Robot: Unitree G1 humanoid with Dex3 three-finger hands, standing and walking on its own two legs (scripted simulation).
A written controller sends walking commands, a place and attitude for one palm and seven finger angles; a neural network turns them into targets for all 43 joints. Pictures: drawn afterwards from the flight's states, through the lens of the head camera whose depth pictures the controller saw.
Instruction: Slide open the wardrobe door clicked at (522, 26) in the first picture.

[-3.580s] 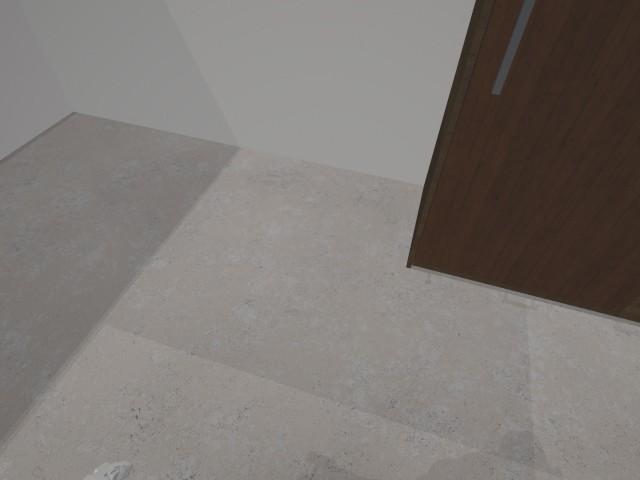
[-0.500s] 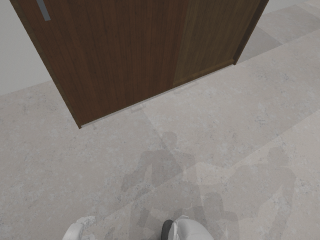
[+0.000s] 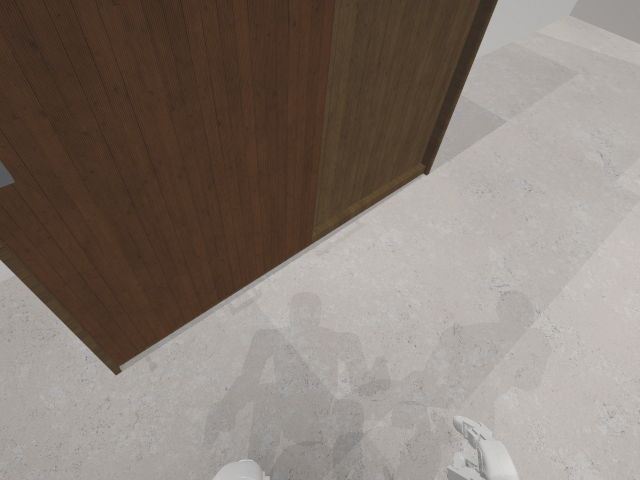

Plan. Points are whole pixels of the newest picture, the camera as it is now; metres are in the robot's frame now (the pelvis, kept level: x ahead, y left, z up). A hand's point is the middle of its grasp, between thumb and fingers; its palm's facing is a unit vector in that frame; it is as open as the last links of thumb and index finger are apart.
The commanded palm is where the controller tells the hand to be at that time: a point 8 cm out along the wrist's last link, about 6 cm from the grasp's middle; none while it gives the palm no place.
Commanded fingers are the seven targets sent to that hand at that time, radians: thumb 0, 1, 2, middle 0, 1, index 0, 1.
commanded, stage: walk to a spot facing it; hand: left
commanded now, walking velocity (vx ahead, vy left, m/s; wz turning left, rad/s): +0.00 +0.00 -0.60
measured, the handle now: out of the picture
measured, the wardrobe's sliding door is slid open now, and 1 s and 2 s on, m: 0.00 0.00 0.00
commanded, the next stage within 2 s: turn to face it in 0.08 s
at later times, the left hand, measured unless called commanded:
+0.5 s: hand (243, 404) +0.23 +0.14 -0.14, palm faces -0.13 -0.97 -0.20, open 7.4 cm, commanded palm none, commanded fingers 0.00 0.90 0.90 -0.20 -0.30 -0.20 -0.30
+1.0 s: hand out of the picture +0.09 +0.26 -0.15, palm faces +0.26 -0.93 -0.25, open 7.4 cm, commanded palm none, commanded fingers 0.00 0.90 0.90 -0.20 -0.30 -0.20 -0.30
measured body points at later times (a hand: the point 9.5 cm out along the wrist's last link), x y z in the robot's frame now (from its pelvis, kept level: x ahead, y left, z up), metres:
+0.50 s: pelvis +0.08 -0.01 +0.01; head +0.10 -0.04 +0.46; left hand +0.23 +0.19 -0.12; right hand +0.01 -0.24 -0.15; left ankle +0.04 +0.12 -0.67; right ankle +0.09 -0.13 -0.72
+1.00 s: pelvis +0.06 +0.03 +0.02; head +0.09 +0.06 +0.47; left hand +0.08 +0.31 -0.13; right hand +0.17 -0.21 -0.11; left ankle +0.10 +0.12 -0.72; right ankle +0.07 -0.13 -0.64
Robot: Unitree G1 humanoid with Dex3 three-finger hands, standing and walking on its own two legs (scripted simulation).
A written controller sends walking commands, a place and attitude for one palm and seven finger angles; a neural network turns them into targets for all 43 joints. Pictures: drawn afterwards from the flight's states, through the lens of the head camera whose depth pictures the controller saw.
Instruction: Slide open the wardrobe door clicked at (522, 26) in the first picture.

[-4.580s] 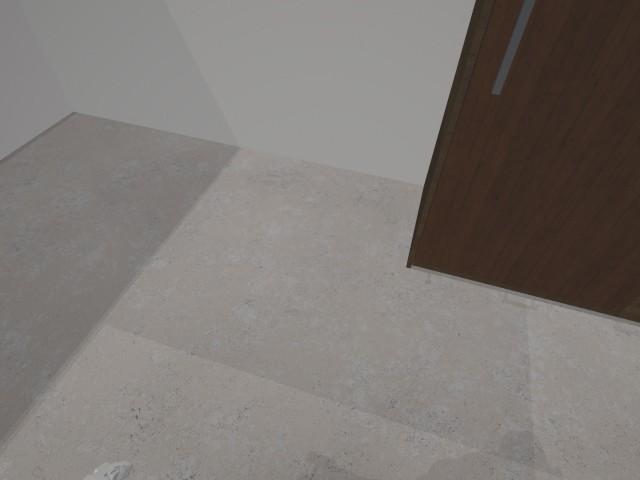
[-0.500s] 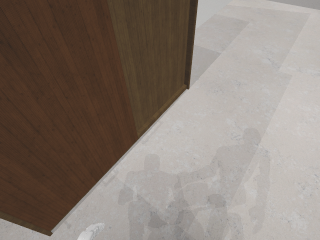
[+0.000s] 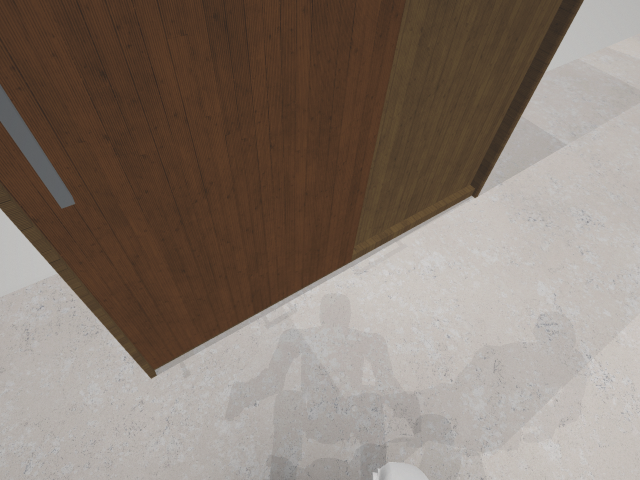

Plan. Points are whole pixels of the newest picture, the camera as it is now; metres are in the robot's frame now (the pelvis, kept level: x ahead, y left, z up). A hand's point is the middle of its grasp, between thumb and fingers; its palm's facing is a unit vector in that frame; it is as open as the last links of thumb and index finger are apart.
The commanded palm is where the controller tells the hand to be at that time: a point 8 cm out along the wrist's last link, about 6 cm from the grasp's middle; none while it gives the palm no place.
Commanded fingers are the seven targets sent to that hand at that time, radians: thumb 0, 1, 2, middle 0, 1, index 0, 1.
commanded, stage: turn to face it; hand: left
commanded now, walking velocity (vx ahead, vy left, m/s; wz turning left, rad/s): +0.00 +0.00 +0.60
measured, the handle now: (12, 117) +0.49 +0.42 +0.16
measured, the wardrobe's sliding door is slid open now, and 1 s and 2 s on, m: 0.00 0.00 0.00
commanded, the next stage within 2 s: take the last steps up to it in 0.96 s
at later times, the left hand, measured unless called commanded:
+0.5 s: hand out of the picture -0.03 +0.14 -0.14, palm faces +0.34 -0.90 -0.28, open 7.4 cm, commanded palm none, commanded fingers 0.00 0.90 0.90 -0.20 -0.30 -0.20 -0.30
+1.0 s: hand out of the picture -0.11 +0.19 -0.16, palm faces +0.55 -0.80 -0.24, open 7.4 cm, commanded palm none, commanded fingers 0.00 0.90 0.90 -0.20 -0.30 -0.20 -0.30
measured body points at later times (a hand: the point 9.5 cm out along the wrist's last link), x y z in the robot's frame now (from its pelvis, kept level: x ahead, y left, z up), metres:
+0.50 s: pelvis -0.03 -0.07 +0.00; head +0.01 -0.10 +0.45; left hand -0.05 +0.18 -0.12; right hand +0.11 -0.31 -0.16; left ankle -0.09 +0.08 -0.65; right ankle -0.02 -0.17 -0.74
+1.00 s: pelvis -0.06 -0.03 +0.00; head -0.04 +0.00 +0.45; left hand -0.14 +0.23 -0.15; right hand +0.15 -0.18 -0.13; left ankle -0.12 +0.06 -0.74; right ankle +0.01 -0.16 -0.68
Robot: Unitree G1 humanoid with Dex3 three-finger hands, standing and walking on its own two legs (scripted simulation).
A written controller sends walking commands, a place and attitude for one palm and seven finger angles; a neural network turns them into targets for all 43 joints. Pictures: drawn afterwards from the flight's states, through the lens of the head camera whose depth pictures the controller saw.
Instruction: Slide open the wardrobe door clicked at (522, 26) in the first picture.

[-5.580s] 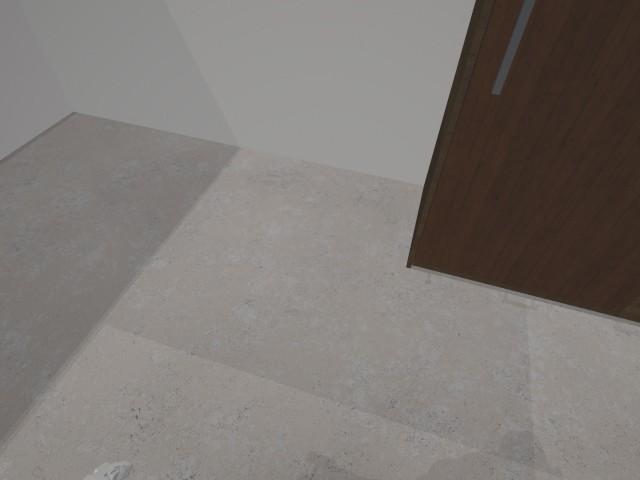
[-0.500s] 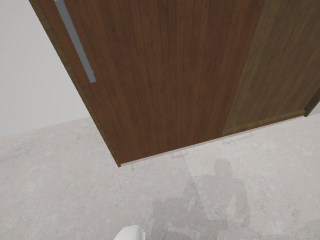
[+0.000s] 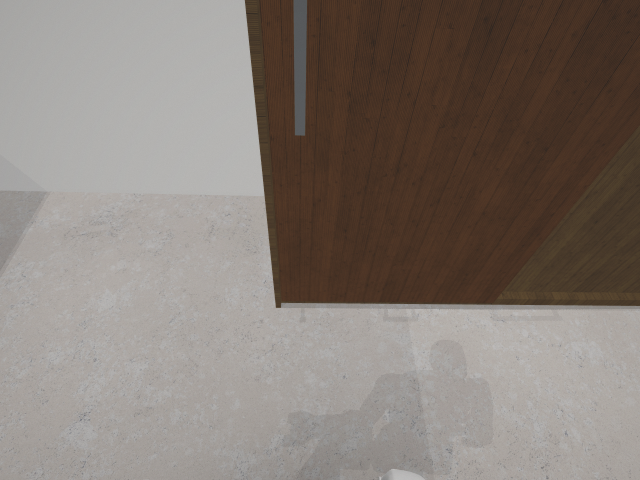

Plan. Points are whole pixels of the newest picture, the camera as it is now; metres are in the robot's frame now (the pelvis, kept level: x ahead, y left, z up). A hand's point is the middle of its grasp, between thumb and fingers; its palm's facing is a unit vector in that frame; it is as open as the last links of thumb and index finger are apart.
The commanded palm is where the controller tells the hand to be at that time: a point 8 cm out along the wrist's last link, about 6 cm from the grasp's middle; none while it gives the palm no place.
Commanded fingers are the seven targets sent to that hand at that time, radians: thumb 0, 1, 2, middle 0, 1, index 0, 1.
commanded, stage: take the last steps up to it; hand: left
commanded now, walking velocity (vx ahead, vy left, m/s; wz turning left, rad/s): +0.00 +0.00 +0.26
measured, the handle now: (300, 54) +0.71 +0.09 +0.16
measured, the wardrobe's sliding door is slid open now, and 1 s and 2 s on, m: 0.00 0.00 0.00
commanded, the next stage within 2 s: come to a stop and stand still in 0.90 s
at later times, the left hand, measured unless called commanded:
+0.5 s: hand out of the picture -0.02 +0.13 -0.17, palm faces +0.18 -0.97 -0.15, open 7.4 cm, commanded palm none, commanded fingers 0.00 0.90 0.90 -0.20 -0.30 -0.20 -0.30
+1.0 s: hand (220, 373) +0.29 +0.18 -0.17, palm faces +0.03 -0.98 -0.22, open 7.4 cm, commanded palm none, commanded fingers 0.00 0.90 0.90 -0.20 -0.30 -0.20 -0.30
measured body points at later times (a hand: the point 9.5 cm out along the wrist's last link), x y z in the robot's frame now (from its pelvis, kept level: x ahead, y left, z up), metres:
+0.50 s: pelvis +0.05 -0.02 +0.00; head +0.06 -0.02 +0.45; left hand -0.03 +0.18 -0.15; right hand +0.10 -0.26 -0.15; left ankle +0.07 +0.12 -0.70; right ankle +0.00 -0.13 -0.74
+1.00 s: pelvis +0.20 -0.02 -0.01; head +0.23 -0.02 +0.44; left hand +0.29 +0.23 -0.15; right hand +0.14 -0.22 -0.17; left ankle +0.11 +0.12 -0.74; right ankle +0.30 -0.14 -0.72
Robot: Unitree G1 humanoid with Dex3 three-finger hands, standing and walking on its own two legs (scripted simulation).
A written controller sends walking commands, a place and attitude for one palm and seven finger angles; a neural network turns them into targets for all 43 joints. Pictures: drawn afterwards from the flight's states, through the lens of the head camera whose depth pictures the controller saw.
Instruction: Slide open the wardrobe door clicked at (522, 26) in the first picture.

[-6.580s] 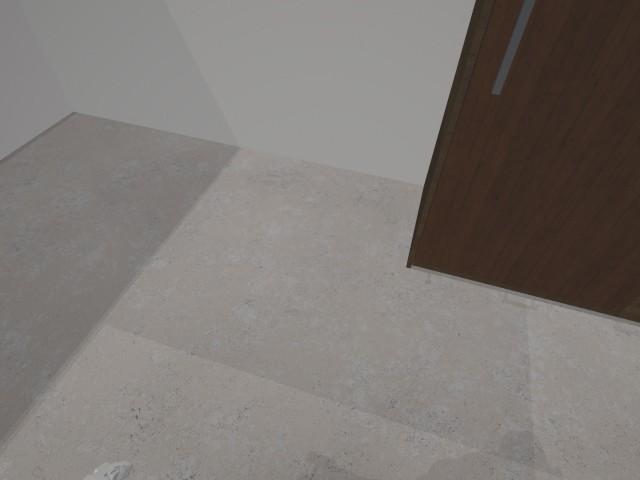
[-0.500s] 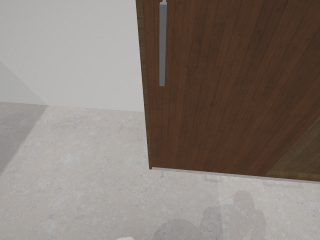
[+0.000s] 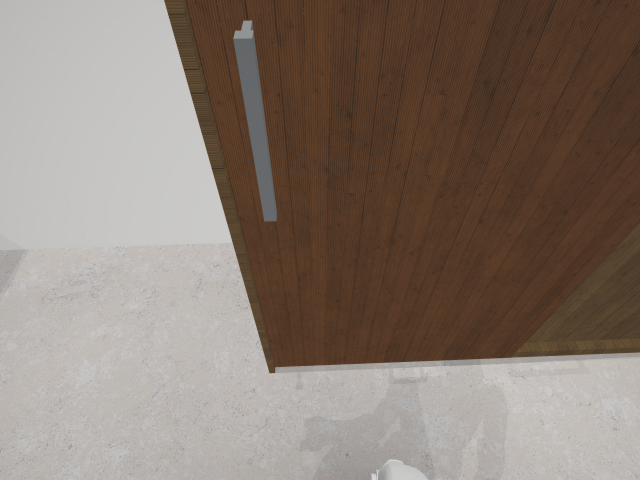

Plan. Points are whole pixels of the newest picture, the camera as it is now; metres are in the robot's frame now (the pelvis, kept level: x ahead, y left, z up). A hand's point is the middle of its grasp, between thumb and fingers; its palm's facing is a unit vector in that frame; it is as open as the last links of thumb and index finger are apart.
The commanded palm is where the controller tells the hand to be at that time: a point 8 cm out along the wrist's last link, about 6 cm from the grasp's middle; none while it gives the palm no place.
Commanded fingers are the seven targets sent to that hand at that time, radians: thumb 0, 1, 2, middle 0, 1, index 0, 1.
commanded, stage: come to a stop and stand still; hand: left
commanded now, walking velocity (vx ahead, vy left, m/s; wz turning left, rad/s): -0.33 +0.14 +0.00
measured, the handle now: (260, 136) +0.51 +0.09 +0.16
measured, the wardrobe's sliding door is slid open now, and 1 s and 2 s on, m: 0.00 0.00 0.00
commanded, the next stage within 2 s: look again from close up in 1.50 s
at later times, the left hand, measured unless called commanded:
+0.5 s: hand out of the picture +0.07 +0.18 -0.16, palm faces +0.10 -0.96 -0.27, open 7.3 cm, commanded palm none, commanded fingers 0.00 0.90 0.90 -0.20 -0.30 -0.20 -0.30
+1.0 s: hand out of the picture +0.02 +0.20 -0.17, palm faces +0.02 -0.99 -0.16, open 7.4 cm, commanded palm none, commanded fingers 0.00 0.90 0.90 -0.20 -0.30 -0.20 -0.30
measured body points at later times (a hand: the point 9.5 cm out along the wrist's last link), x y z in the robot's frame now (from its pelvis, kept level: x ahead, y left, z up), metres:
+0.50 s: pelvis +0.01 -0.02 +0.00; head +0.05 -0.03 +0.45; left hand +0.07 +0.23 -0.14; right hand +0.12 -0.27 -0.15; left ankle -0.02 +0.13 -0.68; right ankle +0.11 -0.13 -0.74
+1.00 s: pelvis +0.01 +0.02 +0.01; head +0.05 +0.04 +0.46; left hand +0.02 +0.25 -0.16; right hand -0.04 -0.20 -0.14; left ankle -0.04 +0.13 -0.74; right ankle -0.02 -0.12 -0.70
